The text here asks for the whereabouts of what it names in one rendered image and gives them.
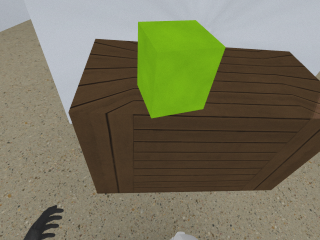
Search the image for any left robot hand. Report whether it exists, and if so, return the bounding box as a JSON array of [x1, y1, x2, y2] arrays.
[[23, 205, 64, 240]]

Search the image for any pedestal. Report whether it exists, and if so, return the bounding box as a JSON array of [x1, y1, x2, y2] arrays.
[[68, 39, 320, 194]]

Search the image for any right robot shin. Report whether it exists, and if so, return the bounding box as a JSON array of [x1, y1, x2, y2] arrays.
[[175, 231, 185, 236]]

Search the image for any carton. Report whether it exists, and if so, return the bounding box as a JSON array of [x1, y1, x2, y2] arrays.
[[137, 20, 226, 119]]

